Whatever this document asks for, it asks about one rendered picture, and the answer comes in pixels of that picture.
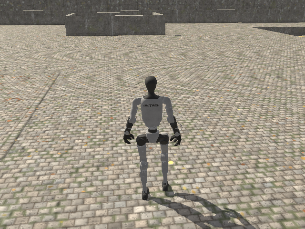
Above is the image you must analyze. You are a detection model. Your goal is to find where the robot left shin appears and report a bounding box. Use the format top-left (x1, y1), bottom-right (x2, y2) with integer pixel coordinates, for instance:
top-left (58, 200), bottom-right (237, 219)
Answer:
top-left (140, 162), bottom-right (147, 193)

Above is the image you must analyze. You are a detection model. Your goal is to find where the robot left forearm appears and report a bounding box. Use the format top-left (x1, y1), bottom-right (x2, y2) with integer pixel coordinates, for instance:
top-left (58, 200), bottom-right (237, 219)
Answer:
top-left (124, 116), bottom-right (133, 135)

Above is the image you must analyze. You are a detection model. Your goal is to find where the robot right forearm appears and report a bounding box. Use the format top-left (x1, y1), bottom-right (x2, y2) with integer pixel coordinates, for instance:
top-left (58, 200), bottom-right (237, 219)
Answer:
top-left (170, 116), bottom-right (180, 136)

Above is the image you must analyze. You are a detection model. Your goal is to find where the left robot hand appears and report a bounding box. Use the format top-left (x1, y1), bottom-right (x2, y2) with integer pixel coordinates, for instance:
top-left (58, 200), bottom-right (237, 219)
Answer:
top-left (123, 134), bottom-right (134, 144)

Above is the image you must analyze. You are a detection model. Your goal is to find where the robot right upper arm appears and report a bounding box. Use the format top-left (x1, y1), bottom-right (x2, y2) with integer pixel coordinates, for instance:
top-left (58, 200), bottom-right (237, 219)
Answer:
top-left (161, 96), bottom-right (175, 123)

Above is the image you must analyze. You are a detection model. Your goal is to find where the robot left upper arm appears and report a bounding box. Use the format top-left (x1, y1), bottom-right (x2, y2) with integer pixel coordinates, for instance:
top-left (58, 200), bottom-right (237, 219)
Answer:
top-left (129, 97), bottom-right (142, 124)

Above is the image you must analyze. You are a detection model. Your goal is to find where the right robot thigh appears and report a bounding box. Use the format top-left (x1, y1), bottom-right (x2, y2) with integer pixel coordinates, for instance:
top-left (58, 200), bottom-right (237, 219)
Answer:
top-left (159, 133), bottom-right (169, 161)

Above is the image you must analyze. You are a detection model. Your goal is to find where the right robot hand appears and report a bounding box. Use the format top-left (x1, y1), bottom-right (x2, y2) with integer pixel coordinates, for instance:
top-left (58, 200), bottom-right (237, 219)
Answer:
top-left (170, 135), bottom-right (181, 146)

